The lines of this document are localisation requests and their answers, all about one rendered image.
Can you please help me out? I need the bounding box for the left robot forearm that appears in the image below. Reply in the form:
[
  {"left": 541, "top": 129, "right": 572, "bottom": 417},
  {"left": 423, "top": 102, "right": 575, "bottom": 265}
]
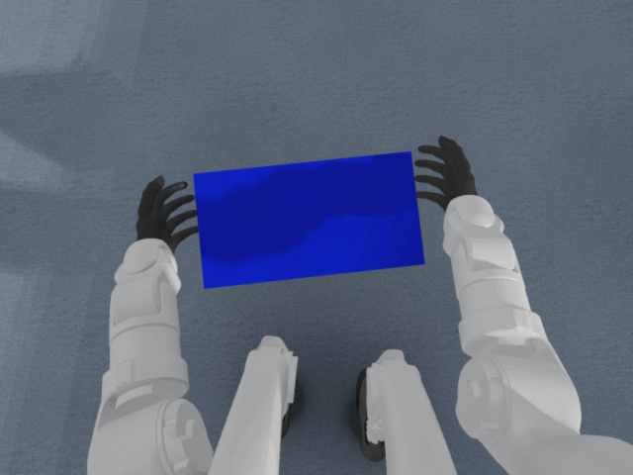
[{"left": 87, "top": 238, "right": 189, "bottom": 475}]

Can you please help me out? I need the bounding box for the right robot forearm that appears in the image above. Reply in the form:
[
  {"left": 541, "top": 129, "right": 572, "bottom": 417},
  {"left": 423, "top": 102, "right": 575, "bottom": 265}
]
[{"left": 443, "top": 195, "right": 582, "bottom": 427}]

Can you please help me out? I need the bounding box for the right robot hand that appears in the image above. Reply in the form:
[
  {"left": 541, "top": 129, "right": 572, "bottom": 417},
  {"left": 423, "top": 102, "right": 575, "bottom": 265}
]
[{"left": 414, "top": 136, "right": 478, "bottom": 212}]

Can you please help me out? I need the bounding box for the robot left upper arm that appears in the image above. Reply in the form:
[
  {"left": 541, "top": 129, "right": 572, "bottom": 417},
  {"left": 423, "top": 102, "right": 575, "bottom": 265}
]
[{"left": 89, "top": 398, "right": 213, "bottom": 475}]

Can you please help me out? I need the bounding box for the robot thigh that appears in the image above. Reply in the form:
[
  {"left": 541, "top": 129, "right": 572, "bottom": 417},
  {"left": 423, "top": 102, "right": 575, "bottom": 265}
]
[
  {"left": 366, "top": 360, "right": 457, "bottom": 475},
  {"left": 207, "top": 345, "right": 298, "bottom": 475}
]

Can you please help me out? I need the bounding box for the right robot thigh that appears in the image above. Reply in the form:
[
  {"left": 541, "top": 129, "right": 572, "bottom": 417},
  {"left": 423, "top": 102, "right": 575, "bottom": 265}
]
[{"left": 366, "top": 360, "right": 457, "bottom": 475}]

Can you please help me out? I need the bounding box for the left robot thigh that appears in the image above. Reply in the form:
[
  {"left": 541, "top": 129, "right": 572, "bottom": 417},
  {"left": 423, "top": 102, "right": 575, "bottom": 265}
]
[{"left": 207, "top": 345, "right": 298, "bottom": 475}]

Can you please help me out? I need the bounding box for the carton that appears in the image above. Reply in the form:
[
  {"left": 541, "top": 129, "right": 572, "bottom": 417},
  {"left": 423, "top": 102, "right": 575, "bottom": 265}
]
[{"left": 193, "top": 151, "right": 425, "bottom": 289}]

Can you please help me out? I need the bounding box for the left robot hand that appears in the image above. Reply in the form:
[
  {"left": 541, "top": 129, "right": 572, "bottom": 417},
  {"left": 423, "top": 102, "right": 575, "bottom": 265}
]
[{"left": 136, "top": 176, "right": 199, "bottom": 255}]

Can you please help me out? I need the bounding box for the robot right upper arm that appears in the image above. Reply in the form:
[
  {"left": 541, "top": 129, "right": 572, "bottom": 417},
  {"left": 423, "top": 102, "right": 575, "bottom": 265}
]
[{"left": 455, "top": 353, "right": 633, "bottom": 475}]

